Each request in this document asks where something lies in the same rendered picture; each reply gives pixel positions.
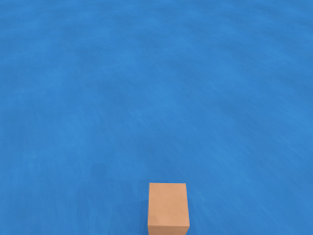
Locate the carton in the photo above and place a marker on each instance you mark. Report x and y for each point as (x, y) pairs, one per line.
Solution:
(168, 212)

